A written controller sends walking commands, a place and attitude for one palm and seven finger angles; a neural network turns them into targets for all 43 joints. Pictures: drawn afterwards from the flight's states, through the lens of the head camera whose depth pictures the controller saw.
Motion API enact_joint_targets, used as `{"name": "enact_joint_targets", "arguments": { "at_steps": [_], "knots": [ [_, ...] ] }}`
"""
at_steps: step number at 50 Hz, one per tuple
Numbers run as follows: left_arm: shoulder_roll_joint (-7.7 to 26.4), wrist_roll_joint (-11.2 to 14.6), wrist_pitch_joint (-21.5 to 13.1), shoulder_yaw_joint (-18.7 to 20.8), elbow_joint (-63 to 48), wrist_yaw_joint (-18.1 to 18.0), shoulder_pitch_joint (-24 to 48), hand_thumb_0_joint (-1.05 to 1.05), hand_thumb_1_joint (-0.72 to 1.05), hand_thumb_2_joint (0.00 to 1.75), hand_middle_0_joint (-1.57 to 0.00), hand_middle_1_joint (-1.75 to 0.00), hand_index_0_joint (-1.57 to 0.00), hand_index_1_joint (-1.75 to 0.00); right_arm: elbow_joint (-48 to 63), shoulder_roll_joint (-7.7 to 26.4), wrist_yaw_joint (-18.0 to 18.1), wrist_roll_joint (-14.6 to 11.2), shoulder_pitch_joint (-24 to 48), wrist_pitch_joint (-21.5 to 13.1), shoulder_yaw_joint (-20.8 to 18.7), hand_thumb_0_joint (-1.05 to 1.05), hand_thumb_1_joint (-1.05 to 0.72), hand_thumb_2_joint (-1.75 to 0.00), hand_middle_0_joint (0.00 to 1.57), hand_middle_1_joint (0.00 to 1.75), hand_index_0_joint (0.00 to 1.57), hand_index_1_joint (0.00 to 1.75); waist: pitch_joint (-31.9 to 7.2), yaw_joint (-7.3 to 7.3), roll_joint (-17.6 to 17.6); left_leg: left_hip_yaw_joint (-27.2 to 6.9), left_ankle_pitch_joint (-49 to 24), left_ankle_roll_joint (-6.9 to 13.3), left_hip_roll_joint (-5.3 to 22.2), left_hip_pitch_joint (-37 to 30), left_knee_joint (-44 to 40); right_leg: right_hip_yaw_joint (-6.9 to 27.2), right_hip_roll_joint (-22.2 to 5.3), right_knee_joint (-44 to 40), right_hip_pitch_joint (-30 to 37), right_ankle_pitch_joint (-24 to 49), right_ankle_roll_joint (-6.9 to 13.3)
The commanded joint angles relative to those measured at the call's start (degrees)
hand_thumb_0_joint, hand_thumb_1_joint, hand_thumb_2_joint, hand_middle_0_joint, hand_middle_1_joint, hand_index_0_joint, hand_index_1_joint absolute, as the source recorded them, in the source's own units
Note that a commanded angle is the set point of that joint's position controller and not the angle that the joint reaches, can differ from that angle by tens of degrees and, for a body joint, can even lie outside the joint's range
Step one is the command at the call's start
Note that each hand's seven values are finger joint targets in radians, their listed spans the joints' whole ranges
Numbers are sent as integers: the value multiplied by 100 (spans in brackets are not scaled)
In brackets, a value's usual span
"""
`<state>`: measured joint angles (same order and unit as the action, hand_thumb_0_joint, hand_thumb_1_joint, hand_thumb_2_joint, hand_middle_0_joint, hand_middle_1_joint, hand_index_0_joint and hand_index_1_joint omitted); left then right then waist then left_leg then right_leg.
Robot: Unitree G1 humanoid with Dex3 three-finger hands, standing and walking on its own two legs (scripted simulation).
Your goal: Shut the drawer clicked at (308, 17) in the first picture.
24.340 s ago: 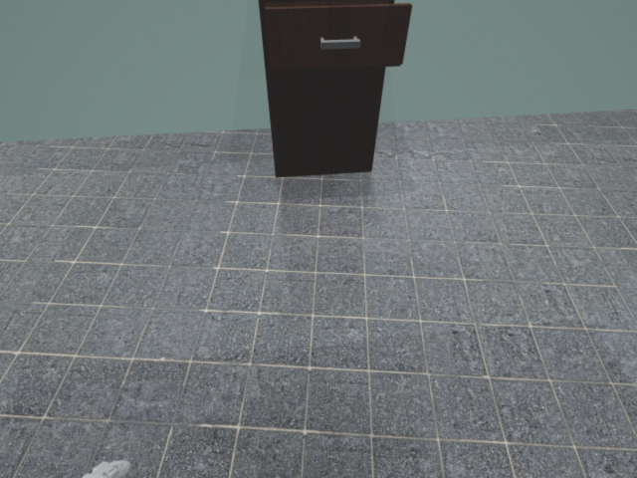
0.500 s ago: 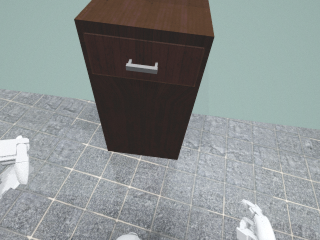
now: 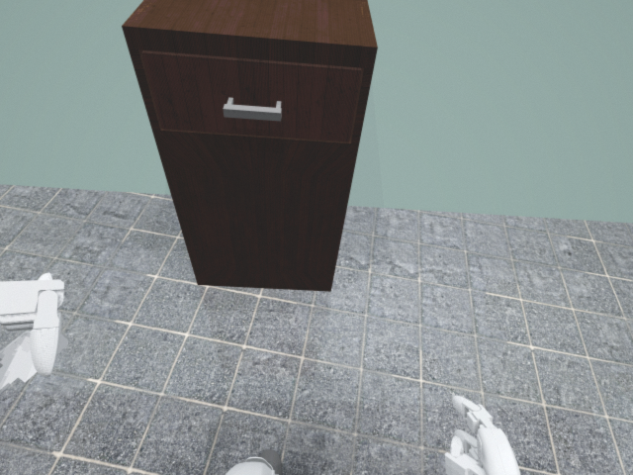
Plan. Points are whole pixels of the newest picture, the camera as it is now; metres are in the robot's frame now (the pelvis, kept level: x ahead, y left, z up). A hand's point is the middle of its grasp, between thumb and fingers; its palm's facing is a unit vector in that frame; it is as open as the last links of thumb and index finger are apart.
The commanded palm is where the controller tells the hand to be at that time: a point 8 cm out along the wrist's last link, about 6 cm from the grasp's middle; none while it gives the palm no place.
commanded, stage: stop stepping back and stand still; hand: left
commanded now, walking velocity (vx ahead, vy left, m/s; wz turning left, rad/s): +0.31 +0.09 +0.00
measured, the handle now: (253, 107) +0.82 +0.18 +0.01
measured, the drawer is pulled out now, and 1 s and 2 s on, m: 0.00 0.00 0.00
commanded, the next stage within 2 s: let the arm hang, fingers relaxed in 1.22 s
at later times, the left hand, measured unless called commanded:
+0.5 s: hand out of the picture +0.13 +0.30 +0.17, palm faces +0.48 -0.79 -0.38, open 3.2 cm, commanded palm +0.08 +0.33 +0.19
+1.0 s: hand out of the picture +0.16 +0.27 +0.16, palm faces +0.40 -0.81 -0.43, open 3.3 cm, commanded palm +0.10 +0.31 +0.19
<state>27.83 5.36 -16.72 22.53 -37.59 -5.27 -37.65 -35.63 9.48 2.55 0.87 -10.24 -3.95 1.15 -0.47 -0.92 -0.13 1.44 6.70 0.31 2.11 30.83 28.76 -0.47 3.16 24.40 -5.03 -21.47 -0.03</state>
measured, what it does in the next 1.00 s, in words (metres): steps on the spot: left foot, then right foot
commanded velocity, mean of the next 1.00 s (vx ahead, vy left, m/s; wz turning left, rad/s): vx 0.07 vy -0.04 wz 0.00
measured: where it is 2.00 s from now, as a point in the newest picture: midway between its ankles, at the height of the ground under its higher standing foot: outside the picture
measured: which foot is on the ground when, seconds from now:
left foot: down 0.00-0.30, up 0.32-0.44, down 0.46-1.00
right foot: down 0.00-0.50, up 0.52-0.74, down 0.76-1.00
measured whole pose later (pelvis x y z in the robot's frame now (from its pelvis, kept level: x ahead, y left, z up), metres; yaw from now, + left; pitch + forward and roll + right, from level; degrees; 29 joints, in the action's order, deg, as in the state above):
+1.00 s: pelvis -0.02 +0.03 +0.00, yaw +2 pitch -2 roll +0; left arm 20.4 2.2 -12.2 20.0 -32.2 -8.6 -35.6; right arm -37.9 13.5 4.6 -0.7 -14.3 -4.7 -0.9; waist 2.4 -0.1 0.4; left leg 1.9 14.2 0.8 0.7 15.4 32.4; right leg -4.5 1.3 32.2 -11.0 -19.4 2.6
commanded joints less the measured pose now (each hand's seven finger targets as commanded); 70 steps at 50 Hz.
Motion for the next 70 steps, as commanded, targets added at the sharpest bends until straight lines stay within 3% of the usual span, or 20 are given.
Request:
{"name": "enact_joint_targets", "arguments": {
  "at_steps": [1,7,9,11,13,14,16,18,21,23,24,26,36,40,45,48,50,65,66,70],
  "knots": [
    [638,34,142,766,-593,-241,-119,0,90,90,-140,-160,-140,-160,958,867,233,-86,445,-208,-322,0,-90,-90,20,30,20,30,-64,-92,210,-192,450,-45,-109,-2485,701,229,-1078,-951,-2559,-176,463],
    [540,-129,83,494,-629,-290,836,0,90,90,-140,-160,-140,-160,888,1022,416,-102,350,-512,-334,0,-90,-90,20,30,20,30,840,-113,-614,-1186,2137,-57,217,-2020,-764,-205,-269,-431,-2473,-1674,255],
    [572,-200,13,613,-938,-307,959,0,90,90,-140,-160,-140,-160,920,1089,401,-51,409,-665,-313,0,-90,-90,20,30,20,30,555,41,-1659,-2075,3893,-324,556,-1040,-2753,-419,435,816,-1040,-1502,121],
    [597,-213,-7,689,-997,-297,666,0,90,90,-140,-160,-140,-160,885,953,280,-12,328,-727,-310,0,-90,-90,20,30,20,30,-52,186,-1708,-1915,3681,-487,645,-865,-2954,-390,567,1135,-226,-1242,196],
    [578,-193,-22,745,-1017,-216,45,0,90,90,-140,-160,-140,-160,953,884,168,-4,220,-688,-353,0,-90,-90,20,30,20,30,-573,254,-1297,-912,2612,-392,242,-865,-2076,-290,390,77,359,-1012,198],
    [597,-201,-16,761,-1016,-163,-243,0,90,90,-140,-160,-140,-160,956,814,124,-33,167,-605,-362,0,-90,-90,20,30,20,30,-760,224,-511,-174,1769,-288,-196,-1343,-637,239,-189,-790,-181,-1032,238],
    [585,-84,147,791,-995,-157,-276,0,90,90,-140,-160,-140,-160,829,878,111,-43,227,-350,-515,0,-90,-90,20,30,20,30,-106,143,1441,-178,840,-232,-505,-1716,2784,2011,-1821,-1914,-2947,-2530,1066],
    [297,-117,221,589,-740,-189,323,0,90,90,-140,-160,-140,-160,736,791,90,-69,119,-260,-435,0,-90,-90,20,30,20,30,146,-86,796,-409,991,-157,-98,-739,2782,1630,-1804,-1422,-2303,-1811,1184],
    [90,-300,207,309,-6,-384,921,0,90,90,-140,-160,-140,-160,592,859,256,-120,123,-529,-311,0,-90,-90,20,30,20,30,510,-94,-20,-135,1025,136,-7,-1706,-70,702,-1084,-406,-1769,-439,506],
    [91,-329,162,159,-304,-401,1106,0,90,90,-140,-160,-140,-160,813,1040,338,-176,166,-706,-364,0,-90,-90,20,30,20,30,74,5,-1008,-1203,276,466,731,-2585,-740,156,-378,788,-1801,530,45],
    [250,-349,163,252,-508,-412,1205,0,90,90,-140,-160,-140,-160,875,1078,309,-191,91,-720,-347,0,-90,-90,20,30,20,30,-259,43,-777,-1680,-857,654,1080,-2926,-670,-34,-196,1312,-1858,707,-71],
    [451,-267,110,373,-1113,-333,1382,0,90,90,-140,-160,-140,-160,745,812,222,-11,111,-853,-291,0,-90,-90,20,30,20,30,-441,-37,-1134,-2796,-303,631,1460,-2904,-1670,231,-191,2719,-2224,-913,-76],
    [287,-324,357,553,-615,-447,-38,0,90,90,-140,-160,-140,-160,1015,824,140,-10,344,-451,-264,0,-90,-90,20,30,20,30,-31,39,-954,-766,3027,347,698,-161,-1579,-529,-120,254,397,-209,134],
    [474,-226,342,656,-464,-414,384,0,90,90,-140,-160,-140,-160,934,746,160,-60,252,-303,-322,0,-90,-90,20,30,20,30,14,41,1210,-113,1530,15,-126,-180,1673,2312,-2022,-1416,-486,-759,988],
    [255,-284,151,470,-604,-457,329,0,90,90,-140,-160,-140,-160,804,767,201,-121,316,-430,-263,0,-90,-90,20,30,20,30,-204,-6,293,22,660,104,-24,-1334,143,736,-1452,-95,-359,1946,590],
    [396,-282,22,484,-927,-414,303,0,90,90,-140,-160,-140,-160,897,982,254,-148,389,-528,-384,0,-90,-90,20,30,20,30,-289,127,-407,-603,-930,304,540,-2255,-393,165,-736,352,-803,1585,-94],
    [383,-340,28,600,-739,-392,135,0,90,90,-140,-160,-140,-160,878,849,246,-133,381,-501,-293,0,-90,-90,20,30,20,30,-106,125,-786,-830,-1133,367,592,-1758,-556,21,-531,335,-582,1602,-87],
    [248,-199,77,510,-516,-343,-68,0,90,90,-140,-160,-140,-160,979,858,215,-147,367,-391,-328,0,-90,-90,20,30,20,30,-480,81,-160,-363,-777,140,256,-1992,-346,295,-695,-210,-364,2114,20],
    [-279,-803,994,-1650,4216,457,1030,0,90,90,-140,-160,-140,-160,-412,1970,-336,-168,740,-578,-650,0,-90,-90,20,30,20,30,-199,-131,-186,-473,-1447,162,375,-1549,660,-11,-1223,663,-1137,2979,215],
    [-556,-751,1539,-1690,5165,540,1665,0,90,90,-124,-143,-124,-143,-345,1403,-281,-26,134,55,-461,0,-90,-90,20,30,20,30,-362,4,1016,-794,-280,372,387,-1377,445,227,-1044,420,-1277,1401,315]
  ]
}}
